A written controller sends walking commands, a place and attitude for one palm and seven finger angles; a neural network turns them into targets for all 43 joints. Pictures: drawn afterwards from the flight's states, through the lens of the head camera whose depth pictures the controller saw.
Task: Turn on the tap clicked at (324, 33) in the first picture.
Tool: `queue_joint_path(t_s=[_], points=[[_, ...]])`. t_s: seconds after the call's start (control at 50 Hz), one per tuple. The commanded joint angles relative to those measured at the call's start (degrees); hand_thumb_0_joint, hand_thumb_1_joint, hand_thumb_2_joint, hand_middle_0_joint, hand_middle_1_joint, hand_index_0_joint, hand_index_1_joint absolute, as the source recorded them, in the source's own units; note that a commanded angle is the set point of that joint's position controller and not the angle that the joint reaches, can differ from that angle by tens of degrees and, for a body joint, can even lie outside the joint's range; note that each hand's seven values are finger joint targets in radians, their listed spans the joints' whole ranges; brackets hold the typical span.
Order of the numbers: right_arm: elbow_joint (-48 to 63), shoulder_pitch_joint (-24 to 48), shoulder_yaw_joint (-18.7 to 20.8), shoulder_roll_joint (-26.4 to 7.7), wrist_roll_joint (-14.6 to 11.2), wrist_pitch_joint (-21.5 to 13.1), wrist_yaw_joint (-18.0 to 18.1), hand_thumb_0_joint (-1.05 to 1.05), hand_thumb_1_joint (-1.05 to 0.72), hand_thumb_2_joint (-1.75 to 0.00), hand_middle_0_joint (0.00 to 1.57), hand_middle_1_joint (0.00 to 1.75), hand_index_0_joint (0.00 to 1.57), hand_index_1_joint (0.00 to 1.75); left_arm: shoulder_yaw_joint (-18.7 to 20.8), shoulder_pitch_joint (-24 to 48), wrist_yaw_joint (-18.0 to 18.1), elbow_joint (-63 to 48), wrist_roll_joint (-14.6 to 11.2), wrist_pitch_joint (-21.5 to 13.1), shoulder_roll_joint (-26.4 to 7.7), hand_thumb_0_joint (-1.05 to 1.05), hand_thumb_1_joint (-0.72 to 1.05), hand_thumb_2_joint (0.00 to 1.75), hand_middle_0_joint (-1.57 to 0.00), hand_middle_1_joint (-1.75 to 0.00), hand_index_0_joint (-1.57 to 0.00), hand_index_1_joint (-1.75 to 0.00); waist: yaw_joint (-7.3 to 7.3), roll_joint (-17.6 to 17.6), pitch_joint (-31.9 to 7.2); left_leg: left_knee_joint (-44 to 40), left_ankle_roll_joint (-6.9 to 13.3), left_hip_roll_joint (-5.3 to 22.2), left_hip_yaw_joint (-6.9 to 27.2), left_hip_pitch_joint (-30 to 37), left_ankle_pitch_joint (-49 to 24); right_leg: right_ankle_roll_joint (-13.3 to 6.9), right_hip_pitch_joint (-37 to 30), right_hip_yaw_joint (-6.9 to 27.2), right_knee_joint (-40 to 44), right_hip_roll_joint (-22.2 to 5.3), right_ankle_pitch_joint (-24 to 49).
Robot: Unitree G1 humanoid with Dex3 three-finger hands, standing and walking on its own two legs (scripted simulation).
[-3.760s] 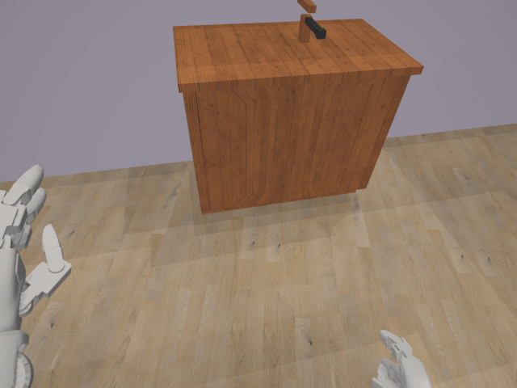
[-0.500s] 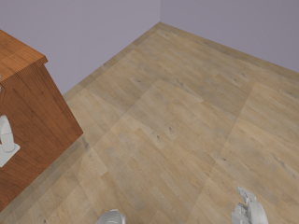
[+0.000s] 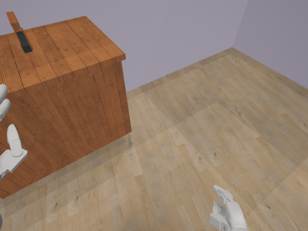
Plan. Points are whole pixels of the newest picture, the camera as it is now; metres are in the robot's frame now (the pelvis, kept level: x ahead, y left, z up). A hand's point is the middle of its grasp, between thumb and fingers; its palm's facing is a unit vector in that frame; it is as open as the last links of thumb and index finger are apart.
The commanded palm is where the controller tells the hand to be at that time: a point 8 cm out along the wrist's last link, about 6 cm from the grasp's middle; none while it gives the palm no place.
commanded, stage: turn to face it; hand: left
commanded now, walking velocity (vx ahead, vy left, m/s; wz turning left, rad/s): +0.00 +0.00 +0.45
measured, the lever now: (26, 47) +0.71 +0.58 +0.08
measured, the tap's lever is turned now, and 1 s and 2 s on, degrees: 0 0 0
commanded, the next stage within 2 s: take the last steps up to it in 0.32 s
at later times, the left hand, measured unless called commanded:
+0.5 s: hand out of the picture +0.08 +0.26 +0.17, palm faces +0.58 -0.71 -0.39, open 7.4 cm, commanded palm +0.02 +0.30 +0.18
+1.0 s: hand out of the picture +0.04 +0.23 +0.17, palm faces +0.61 -0.70 -0.37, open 7.5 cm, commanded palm -0.02 +0.27 +0.18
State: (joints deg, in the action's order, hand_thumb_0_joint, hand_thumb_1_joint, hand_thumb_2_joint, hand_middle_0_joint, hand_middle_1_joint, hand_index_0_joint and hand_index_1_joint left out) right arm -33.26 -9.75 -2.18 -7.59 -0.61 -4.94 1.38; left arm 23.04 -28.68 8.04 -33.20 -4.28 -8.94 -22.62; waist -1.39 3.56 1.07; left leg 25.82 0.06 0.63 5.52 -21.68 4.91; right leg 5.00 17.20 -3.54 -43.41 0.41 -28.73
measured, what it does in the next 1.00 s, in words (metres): walks backwards, turning left: right foot, then left foot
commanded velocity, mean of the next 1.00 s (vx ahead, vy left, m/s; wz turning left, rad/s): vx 0.18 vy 0.00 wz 0.15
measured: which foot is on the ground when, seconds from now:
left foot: down 0.00-0.06, up 0.08-0.44, down 0.46-0.86, up 0.88-1.00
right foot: up 0.00-0.04, down 0.06-0.48, up 0.50-0.82, down 0.84-1.00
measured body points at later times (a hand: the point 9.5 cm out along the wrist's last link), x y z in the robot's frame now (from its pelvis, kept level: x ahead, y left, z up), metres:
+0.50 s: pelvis -0.08 -0.01 -0.01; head -0.06 -0.01 +0.44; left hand +0.04 +0.30 +0.19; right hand +0.14 -0.23 -0.09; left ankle -0.11 +0.09 -0.74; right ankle -0.04 -0.11 -0.74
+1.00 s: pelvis -0.10 -0.04 +0.00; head -0.09 -0.06 +0.45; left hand +0.01 +0.27 +0.19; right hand +0.11 -0.23 -0.10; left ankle -0.13 +0.08 -0.66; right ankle -0.09 -0.13 -0.74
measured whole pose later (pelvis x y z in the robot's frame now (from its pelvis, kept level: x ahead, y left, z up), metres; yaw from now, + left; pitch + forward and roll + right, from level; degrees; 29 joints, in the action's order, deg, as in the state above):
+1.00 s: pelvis -0.10 -0.04 +0.00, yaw +16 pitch -1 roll +1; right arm -38.6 -12.9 -0.7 -12.5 -0.4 -2.4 3.1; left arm 16.6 -26.2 7.9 -25.3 -1.3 -10.6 -17.6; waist -0.9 1.0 -0.1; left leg 61.8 -1.8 2.6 -2.3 -28.8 20.6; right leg -2.7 10.5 -8.0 -26.8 -1.5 -15.9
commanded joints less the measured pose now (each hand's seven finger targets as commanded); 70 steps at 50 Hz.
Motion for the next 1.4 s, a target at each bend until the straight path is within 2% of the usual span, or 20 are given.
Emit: queue_joint_path(t_s=[0.0,0.02,0.04,0.06,0.16,0.36,0.42,0.46,0.48,0.62,0.78,0.8,0.84,0.88,0.98,1.16,1.18,1.22,1.24,1.38], points=[[7.36,2.63,4.0,-9.48,0.09,-1.93,1.13,0.0,-0.9,-0.9,0.2,0.3,0.2,0.3,1.93,3.98,0.29,-7.37,0.54,-0.6,-5.64,0.0,0.9,0.9,-0.2,-0.3,-0.2,-0.3,0.06,5.53,-6.7,-7.91,4.37,7.58,8.26,-1.15,16.38,-2.74,-13.11,-1.22,22.42,0.23,5.35],[7.63,2.17,3.88,-8.38,-0.11,-1.36,1.18,0.0,-0.9,-0.9,0.2,0.3,0.2,0.3,2.36,5.85,0.58,-9.06,1.27,-0.48,-7.47,0.0,0.9,0.9,-0.2,-0.3,-0.2,-0.3,0.42,-1.11,-7.02,1.84,1.87,3.6,3.6,-4.61,20.9,-5.94,-14.87,5.4,29.33,-7.74,8.42],[8.41,4.33,3.52,-6.73,-0.05,-1.06,1.22,0.0,-0.9,-0.9,0.2,0.3,0.2,0.3,3.08,6.87,0.98,-9.67,1.79,0.03,-10.72,0.0,0.9,0.9,-0.2,-0.3,-0.2,-0.3,-0.17,-16.13,-4.44,20.68,-2.05,-2.46,-4.13,-12.84,24.18,-11.0,-13.41,21.68,34.57,-22.69,5.85],[7.55,6.14,3.89,-9.08,0.39,-1.96,1.89,0.0,-0.9,-0.9,0.2,0.3,0.2,0.3,3.39,11.41,1.54,-10.67,0.83,-0.36,-11.81,0.0,0.9,0.9,-0.2,-0.3,-0.2,-0.3,-0.03,-14.95,-1.96,35.7,-3.51,-2.6,-3.49,-14.61,24.62,-12.82,-5.16,24.69,34.54,-28.38,12.26],[6.47,6.22,3.7,-8.55,0.31,-1.56,3.73,0.0,-0.9,-0.9,0.2,0.3,0.2,0.3,4.25,7.66,1.64,-7.96,1.62,-2.41,-10.4,0.0,0.9,0.9,-0.2,-0.3,-0.2,-0.3,1.51,-8.52,-2.09,42.04,-4.6,0.91,-5.65,-12.67,16.52,-10.49,-6.94,2.57,25.54,-18.66,40.13],[9.13,1.47,4.72,-9.08,0.95,-0.52,3.74,0.0,-0.9,-0.9,0.2,0.3,0.2,0.3,4.62,0.5,3.59,-6.76,1.71,-4.12,-7.12,0.0,0.9,0.9,-0.2,-0.3,-0.2,-0.3,0.02,-15.81,-11.19,9.1,-1.81,0.11,-12.19,-2.31,18.52,-11.73,-19.56,2.16,16.23,-19.41,53.27],[9.34,0.09,5.47,-10.01,0.65,0.31,3.79,0.0,-0.9,-0.9,0.2,0.3,0.2,0.3,3.47,1.65,3.56,-9.48,1.47,-4.28,-6.72,0.0,0.9,0.9,-0.2,-0.3,-0.2,-0.3,2.45,-9.56,-12.67,-3.28,-0.5,1.73,-11.07,12.42,2.25,-6.5,-11.14,-0.75,7.23,-14.92,41.49],[10.06,0.53,5.8,-12.28,0.71,-0.55,3.22,0.0,-0.9,-0.9,0.2,0.3,0.2,0.3,3.02,3.96,3.19,-13.52,1.22,-6.23,-7.64,0.0,0.9,0.9,-0.2,-0.3,-0.2,-0.3,1.68,10.68,-10.89,-4.17,8.66,18.73,10.35,21.51,-26.92,-1.86,8.7,-3.22,-6.66,-5.08,0.86],[8.74,-0.22,5.73,-11.72,0.57,-1.05,2.46,0.0,-0.9,-0.9,0.2,0.3,0.2,0.3,2.94,4.37,2.59,-11.35,2.35,-6.68,-8.23,0.0,0.9,0.9,-0.2,-0.3,-0.2,-0.3,1.18,9.86,-8.64,-5.53,11.89,21.51,13.21,20.8,-23.87,-2.8,13.43,-0.61,-13.67,-3.75,-8.15],[5.58,2.31,4.97,-10.71,-0.09,-3.15,1.57,0.0,-0.9,-0.9,0.2,0.3,0.2,0.3,1.15,8.29,1.82,-10.4,3.51,-6.77,-6.58,0.0,0.9,0.9,-0.2,-0.3,-0.2,-0.3,1.58,10.98,-1.84,-12.72,9.46,12.92,1.93,4.97,17.28,-2.61,7.64,-2.3,-11.16,-3.43,6.28],[5.07,3.34,3.7,-10.07,0.33,-1.44,2.7,0.0,-0.9,-0.9,0.2,0.3,0.2,0.3,-0.54,11.18,1.33,0.39,3.48,-3.98,-5.17,0.0,0.9,0.9,-0.2,-0.3,-0.2,-0.3,0.96,4.08,-2.75,-7.52,6.01,11.55,0.54,-2.81,33.38,-4.0,-11.64,-5.88,17.65,-0.36,4.53],[5.04,3.1,3.72,-9.61,0.3,-1.09,2.68,0.0,-0.9,-0.9,0.2,0.3,0.2,0.3,-0.55,11.43,1.38,-0.06,3.8,-3.74,-5.69,0.0,0.9,0.9,-0.2,-0.3,-0.2,-0.3,0.83,-0.67,-3.59,0.37,4.46,9.2,-1.96,-5.79,32.28,-5.9,-14.8,-1.1,21.64,-3.47,3.17],[6.29,5.21,3.55,-8.49,0.13,-0.97,2.6,0.0,-0.9,-0.9,0.2,0.3,0.2,0.3,0.39,13.83,1.42,-3.61,3.54,-3.6,-9.36,0.0,0.9,0.9,-0.2,-0.3,-0.2,-0.3,0.12,-19.88,-1.7,30.83,-0.03,0.01,-9.32,-19.88,26.98,-16.1,-16.93,31.07,34.72,-23.56,-5.37],[5.23,4.58,4.1,-9.94,0.4,-2.44,2.39,0.0,-0.9,-0.9,0.2,0.3,0.2,0.3,1.29,15.08,1.62,-5.86,2.95,-5.12,-9.17,0.0,0.9,0.9,-0.2,-0.3,-0.2,-0.3,1.24,-12.95,-1.61,40.74,-1.48,2.84,-3.84,-19.18,18.99,-16.81,-12.69,27.72,33.88,-23.37,1.69],[5.07,4.28,3.51,-8.98,0.45,-0.57,2.72,0.0,-0.9,-0.9,0.2,0.3,0.2,0.3,4.19,8.19,1.72,-6.64,3.0,-6.66,-9.7,0.0,0.9,0.9,-0.2,-0.3,-0.2,-0.3,1.62,-6.94,-2.01,30.6,-1.96,4.72,-8.76,-13.07,12.86,-14.11,-10.35,7.76,30.15,-17.34,20.59],[7.94,0.59,5.56,-9.95,0.44,-1.34,3.39,0.0,-0.9,-0.9,0.2,0.3,0.2,0.3,3.98,3.44,3.24,-7.94,2.02,-6.13,-7.31,0.0,0.9,0.9,-0.2,-0.3,-0.2,-0.3,1.2,-8.48,-7.59,0.14,0.14,1.64,-16.69,9.95,6.78,-10.86,-10.08,3.63,17.04,-11.81,20.17],[7.92,-0.11,6.2,-11.05,0.3,-1.27,3.72,0.0,-0.9,-0.9,0.2,0.3,0.2,0.3,3.23,4.94,3.14,-9.0,2.12,-6.54,-7.04,0.0,0.9,0.9,-0.2,-0.3,-0.2,-0.3,2.23,-3.16,-8.46,-1.69,1.45,3.6,-13.04,17.28,5.78,-9.09,-4.78,2.42,8.66,-9.72,20.12],[8.75,0.8,6.26,-12.27,0.11,-1.33,3.44,0.0,-0.9,-0.9,0.2,0.3,0.2,0.3,1.78,7.17,3.14,-10.87,2.53,-7.68,-6.72,0.0,0.9,0.9,-0.2,-0.3,-0.2,-0.3,2.29,15.09,-8.84,-7.72,11.01,23.42,17.21,28.3,-4.71,-4.69,15.49,-1.36,-15.49,-1.5,-6.07],[8.23,1.45,5.41,-11.4,0.4,-1.7,2.95,0.0,-0.9,-0.9,0.2,0.3,0.2,0.3,2.8,7.14,2.87,-7.76,3.45,-7.89,-8.5,0.0,0.9,0.9,-0.2,-0.3,-0.2,-0.3,2.25,10.55,-6.67,-10.18,13.0,25.0,18.91,22.94,0.45,-5.31,17.74,2.1,-23.1,-2.05,-6.0],[5.89,1.26,5.0,-10.09,0.3,-3.6,1.67,0.0,-0.9,-0.9,0.2,0.3,0.2,0.3,3.16,3.33,1.63,-14.28,3.37,-7.35,-7.49,0.0,0.9,0.9,-0.2,-0.3,-0.2,-0.3,1.51,8.89,-4.91,-11.01,8.88,16.51,-2.26,14.27,0.08,-3.14,16.34,-1.35,-17.51,-5.52,9.66]])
